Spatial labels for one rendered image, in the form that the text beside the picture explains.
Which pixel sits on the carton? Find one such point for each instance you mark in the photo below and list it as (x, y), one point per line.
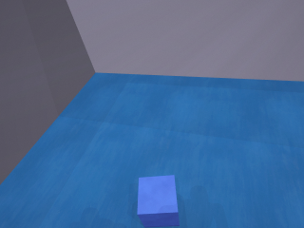
(157, 201)

